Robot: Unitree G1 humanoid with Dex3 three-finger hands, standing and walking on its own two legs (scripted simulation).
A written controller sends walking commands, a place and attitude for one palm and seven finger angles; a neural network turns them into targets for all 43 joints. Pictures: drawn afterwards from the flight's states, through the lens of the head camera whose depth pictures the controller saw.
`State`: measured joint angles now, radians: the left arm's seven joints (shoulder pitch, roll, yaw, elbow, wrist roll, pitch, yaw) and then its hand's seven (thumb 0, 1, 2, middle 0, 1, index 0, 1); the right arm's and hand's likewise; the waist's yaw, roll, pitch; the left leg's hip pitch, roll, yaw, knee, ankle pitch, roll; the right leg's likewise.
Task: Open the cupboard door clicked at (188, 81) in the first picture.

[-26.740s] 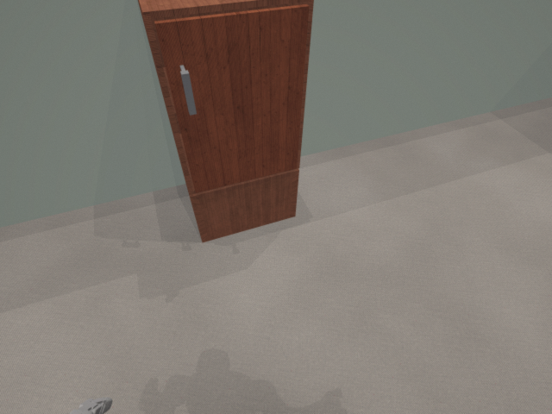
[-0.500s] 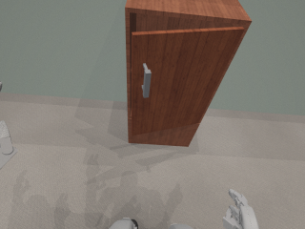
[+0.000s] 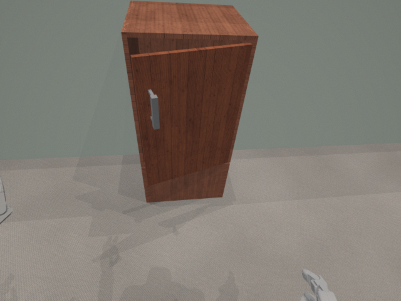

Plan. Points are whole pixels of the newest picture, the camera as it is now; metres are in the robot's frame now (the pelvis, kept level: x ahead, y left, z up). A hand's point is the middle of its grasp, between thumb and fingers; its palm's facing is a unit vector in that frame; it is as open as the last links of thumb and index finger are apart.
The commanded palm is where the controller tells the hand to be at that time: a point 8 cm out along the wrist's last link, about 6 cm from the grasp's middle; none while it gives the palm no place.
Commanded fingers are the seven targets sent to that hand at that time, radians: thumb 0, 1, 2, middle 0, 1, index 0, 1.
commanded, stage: stop stepping back and stand still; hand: left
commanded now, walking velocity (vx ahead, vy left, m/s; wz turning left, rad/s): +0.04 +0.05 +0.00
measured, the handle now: (153, 109) +0.69 +0.18 +0.01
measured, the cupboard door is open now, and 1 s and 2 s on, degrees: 17 17 17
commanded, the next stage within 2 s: let the arm hang, fingers relaxed in 1.54 s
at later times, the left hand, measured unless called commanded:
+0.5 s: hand out of the picture +0.10 +0.26 +0.19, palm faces +0.39 -0.75 -0.54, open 7.4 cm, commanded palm +0.06 +0.30 +0.20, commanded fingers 0.00 0.90 0.90 -0.20 -0.30 -0.20 -0.30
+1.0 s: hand out of the picture +0.07 +0.28 +0.18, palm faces +0.42 -0.76 -0.50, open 7.4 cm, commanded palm +0.02 +0.32 +0.20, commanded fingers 0.00 0.90 0.90 -0.20 -0.30 -0.20 -0.30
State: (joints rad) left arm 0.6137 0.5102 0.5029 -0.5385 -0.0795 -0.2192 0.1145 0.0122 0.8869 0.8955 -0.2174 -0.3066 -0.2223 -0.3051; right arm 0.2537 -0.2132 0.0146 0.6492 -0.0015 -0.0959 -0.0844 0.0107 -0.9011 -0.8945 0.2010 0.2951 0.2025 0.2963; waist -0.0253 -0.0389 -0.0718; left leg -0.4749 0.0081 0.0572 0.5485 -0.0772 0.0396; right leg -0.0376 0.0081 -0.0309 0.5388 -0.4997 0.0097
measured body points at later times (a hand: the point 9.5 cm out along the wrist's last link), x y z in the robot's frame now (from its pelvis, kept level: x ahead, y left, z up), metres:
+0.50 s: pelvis -0.08 +0.00 +0.01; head -0.10 -0.01 +0.46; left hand +0.08 +0.29 +0.22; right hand +0.08 -0.21 -0.07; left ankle +0.01 +0.11 -0.70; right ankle -0.07 -0.09 -0.72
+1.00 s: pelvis -0.12 +0.01 +0.02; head -0.12 +0.01 +0.47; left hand +0.04 +0.32 +0.21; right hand +0.05 -0.21 -0.06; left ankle -0.10 +0.13 -0.72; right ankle -0.07 -0.09 -0.72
